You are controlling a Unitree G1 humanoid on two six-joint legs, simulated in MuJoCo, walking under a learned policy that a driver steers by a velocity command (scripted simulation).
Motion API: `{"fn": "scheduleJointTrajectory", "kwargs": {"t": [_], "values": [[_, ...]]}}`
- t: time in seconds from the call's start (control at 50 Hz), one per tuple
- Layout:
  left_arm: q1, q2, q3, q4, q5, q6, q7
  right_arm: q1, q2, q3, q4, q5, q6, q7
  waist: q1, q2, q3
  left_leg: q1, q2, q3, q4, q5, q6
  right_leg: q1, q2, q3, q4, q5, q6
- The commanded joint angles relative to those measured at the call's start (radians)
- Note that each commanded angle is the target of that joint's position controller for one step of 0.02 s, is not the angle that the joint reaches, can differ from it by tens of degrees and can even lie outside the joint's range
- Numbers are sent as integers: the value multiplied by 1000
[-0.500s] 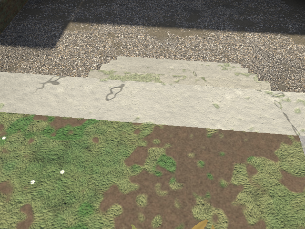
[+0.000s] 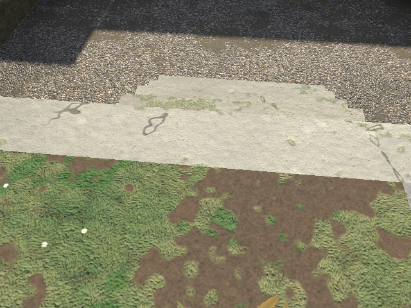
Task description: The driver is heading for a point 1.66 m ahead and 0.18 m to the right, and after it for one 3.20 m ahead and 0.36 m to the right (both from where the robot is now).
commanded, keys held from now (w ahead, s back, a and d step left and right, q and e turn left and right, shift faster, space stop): w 1.00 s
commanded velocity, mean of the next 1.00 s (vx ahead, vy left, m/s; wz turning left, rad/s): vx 0.40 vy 0.00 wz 0.00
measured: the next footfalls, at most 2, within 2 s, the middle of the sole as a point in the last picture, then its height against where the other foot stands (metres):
right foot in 0.68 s outside the picture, level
left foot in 1.24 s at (175, 241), level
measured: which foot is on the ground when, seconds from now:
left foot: down 0.00-0.70, up 0.72-1.00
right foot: down 0.00-0.22, up 0.24-0.66, down 0.68-1.00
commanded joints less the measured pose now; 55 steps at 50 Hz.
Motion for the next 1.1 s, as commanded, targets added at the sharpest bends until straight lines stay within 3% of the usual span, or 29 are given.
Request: {"fn": "scheduleJointTrajectory", "kwargs": {"t": [0.02,0.04,0.08,0.1,0.14,0.2,0.22,0.24,0.26,0.28,0.3,0.36,0.42,0.48,0.54,0.6,0.64,0.68,0.7,0.72,0.74,0.76,0.78,0.8,0.84,0.9,0.96,1.04,1.1], "values": [[67,142,33,-9,-11,0,9,31,-100,-18,-16,10,-8,-5,13,-59,44,-21,-54,63,3,-287,45,-124,-49,81,-175,-354,-64],[83,160,38,-12,-17,-3,10,9,-100,-18,-31,10,-18,-3,28,-85,82,-94,-56,71,53,-342,53,-134,-101,155,-224,-481,-102],[111,217,59,-3,-30,-22,8,-29,-58,-8,-61,16,-54,14,45,-195,125,-196,-37,93,243,-196,58,-104,-278,398,-348,-563,-199],[99,214,60,-6,-30,-30,6,-37,-67,-11,-69,19,-69,23,43,-189,147,-229,0,62,296,-190,74,-111,-324,453,-372,-519,-229],[47,191,54,-20,-31,-42,-3,-19,-62,-10,-77,31,-91,37,11,-165,155,-212,28,53,216,-245,105,-97,-313,402,-345,-392,-209],[-33,178,50,-42,-42,-37,-11,205,-77,-31,18,20,-103,43,-82,-82,67,216,-37,98,-49,-16,89,-257,-145,159,-145,-169,-117],[-62,121,33,-58,-31,-45,-16,339,-132,-48,42,15,-103,40,-129,89,14,355,118,-142,-164,-113,131,-367,-55,34,157,-52,-63],[-60,68,22,-98,-32,-63,-14,457,-264,-72,47,18,-109,48,-142,329,-35,468,342,-583,-332,-243,283,-572,49,-36,444,-196,-24],[-76,107,31,-102,-53,-76,-14,394,-200,-47,37,0,-124,52,-101,213,10,400,403,-704,-367,-361,332,-655,-3,63,645,-238,-41],[-87,122,32,-104,-63,-86,-23,301,-144,-30,0,2,-135,53,-63,129,76,353,370,-600,-366,-379,300,-712,-58,92,709,-134,-68],[-80,125,34,-90,-55,-92,-28,237,-128,-22,-26,2,-139,58,-37,93,82,325,319,-479,-372,-311,258,-708,-94,73,701,-35,-80],[-110,140,51,-84,-28,-92,-39,238,-77,2,-40,-1,-125,60,-22,87,65,280,214,-224,-390,31,187,-619,-137,24,563,128,-60],[-204,97,39,-115,-24,-78,-47,296,-111,2,-38,-6,-111,40,-38,75,70,271,192,-127,-399,230,202,-627,-129,-20,432,202,-17],[-345,73,21,-165,-28,-79,-54,306,-143,0,-54,-7,-104,27,-62,76,93,202,173,-66,-426,251,198,-549,-100,-51,216,311,1],[-428,87,15,-192,-35,-80,-69,348,-154,-5,-48,5,-104,24,-74,86,119,206,193,-42,-439,243,202,-490,-77,-65,105,363,-8],[-467,109,16,-217,-37,-87,-85,349,-161,-14,-46,14,-97,23,-50,86,124,304,235,-26,-394,338,187,-474,-72,-49,36,333,-46],[-401,150,33,-208,-33,-92,-89,323,-185,-24,-57,10,-88,23,7,110,55,357,245,-6,-281,630,165,-346,-31,-71,24,274,-79],[-112,225,76,-124,-38,-87,-78,291,-186,-25,-76,-3,-73,25,154,125,-130,282,188,43,60,879,123,37,15,-96,31,255,-132],[76,300,95,-83,-25,-80,-65,299,-149,-9,-105,-19,-73,27,204,8,-278,27,127,70,391,552,95,370,-187,146,53,201,-196],[131,339,98,-55,-14,-78,-76,441,17,32,-101,-6,-97,42,111,-290,-455,-315,-78,12,738,-262,41,650,-420,675,-123,-94,-358],[91,241,71,-56,-19,-80,-77,350,-89,7,-103,23,-127,47,143,-194,-371,-417,-38,-110,858,-308,70,571,-384,743,-234,-164,-306],[-13,205,58,-69,-21,-86,-75,236,-148,-11,-148,48,-144,48,115,-156,-201,-483,12,-72,874,-224,88,414,-359,577,-249,-83,-259],[-107,184,49,-89,-16,-92,-77,180,-154,-13,-162,44,-150,39,78,-48,-128,-432,67,-51,829,-120,91,242,-328,444,-274,71,-239],[-153,159,43,-93,-4,-99,-82,161,-148,-22,-164,29,-145,31,44,-19,-85,-378,101,-41,777,-64,89,113,-292,342,-296,181,-229],[-168,120,32,-74,4,-105,-88,208,-103,-24,-160,23,-117,28,-10,-62,-72,-283,137,-46,705,-27,89,0,-239,234,-348,220,-223],[-115,157,37,-41,0,-107,-72,142,-101,-31,-193,15,-94,24,-18,-61,-8,-341,155,-23,592,25,63,-64,-229,161,-407,245,-244],[-53,188,42,-22,-1,-99,-48,5,-112,-35,-244,2,-96,27,14,-40,26,-445,157,-14,403,190,36,-18,-224,128,-426,273,-235],[22,207,43,-1,-13,-90,-35,-148,-90,-22,-287,8,-107,44,63,-42,40,-389,105,38,149,359,32,16,-191,49,-425,300,-196],[86,214,45,29,-21,-79,-34,-235,-93,-14,-319,16,-111,60,92,-42,60,-403,86,42,63,346,38,114,-223,47,-393,301,-194]]}}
